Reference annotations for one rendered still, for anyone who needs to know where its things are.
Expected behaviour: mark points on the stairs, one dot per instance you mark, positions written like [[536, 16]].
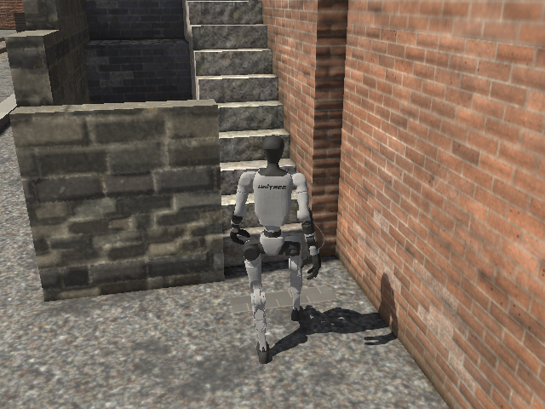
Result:
[[230, 63]]

